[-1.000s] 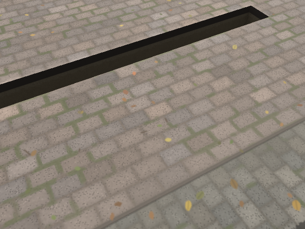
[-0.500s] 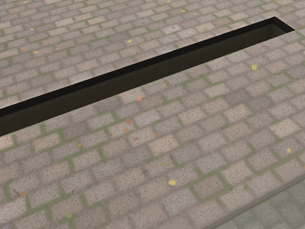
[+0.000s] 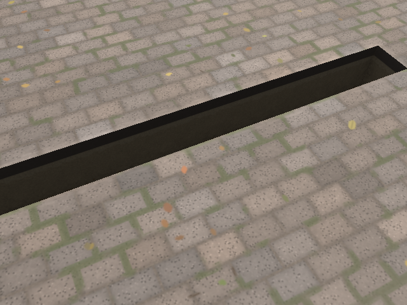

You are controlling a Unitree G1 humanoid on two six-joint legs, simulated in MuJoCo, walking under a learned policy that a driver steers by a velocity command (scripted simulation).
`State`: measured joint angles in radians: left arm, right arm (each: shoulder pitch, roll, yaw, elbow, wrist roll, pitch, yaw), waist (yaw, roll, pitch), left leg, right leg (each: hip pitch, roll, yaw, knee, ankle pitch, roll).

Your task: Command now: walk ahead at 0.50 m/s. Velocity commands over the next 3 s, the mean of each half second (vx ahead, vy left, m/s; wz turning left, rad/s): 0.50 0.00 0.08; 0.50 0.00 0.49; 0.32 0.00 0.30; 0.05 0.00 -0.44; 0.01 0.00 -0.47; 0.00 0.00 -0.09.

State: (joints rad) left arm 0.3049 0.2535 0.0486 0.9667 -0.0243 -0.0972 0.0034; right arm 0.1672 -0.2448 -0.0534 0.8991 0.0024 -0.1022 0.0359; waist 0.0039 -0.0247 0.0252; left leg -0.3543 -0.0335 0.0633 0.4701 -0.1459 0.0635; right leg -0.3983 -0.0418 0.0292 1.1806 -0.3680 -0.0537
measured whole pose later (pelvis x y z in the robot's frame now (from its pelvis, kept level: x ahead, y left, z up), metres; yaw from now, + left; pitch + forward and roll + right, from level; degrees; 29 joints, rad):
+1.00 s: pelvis +0.52 +0.02 -0.02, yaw +20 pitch +1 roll -2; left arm 0.33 0.25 0.09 0.98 -0.02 -0.05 0.03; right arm 0.06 -0.23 -0.09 0.77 0.02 -0.02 0.04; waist 0.03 0.02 0.05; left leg -0.51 0.02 0.08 0.63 -0.15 0.14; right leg 0.04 -0.12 -0.31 0.58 -0.46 0.06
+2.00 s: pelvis +0.76 +0.18 +0.00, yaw +12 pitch +1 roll -1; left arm 0.16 0.34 0.10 0.63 -0.01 0.06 0.03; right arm 0.17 -0.26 -0.05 0.71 -0.04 0.01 -0.02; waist 0.01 -0.04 0.02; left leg -0.28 -0.01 -0.03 0.48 -0.23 0.02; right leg -0.57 0.10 0.15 0.97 -0.43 0.04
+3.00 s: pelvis +0.79 +0.17 +0.00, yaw -4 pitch +0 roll -1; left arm 0.21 0.24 0.04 0.69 0.02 0.07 0.02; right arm 0.18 -0.22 -0.01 0.78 -0.01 -0.01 0.01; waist 0.00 -0.01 0.01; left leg -0.24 0.01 0.00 0.50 -0.26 0.00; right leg -0.19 -0.01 0.02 0.46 -0.27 0.02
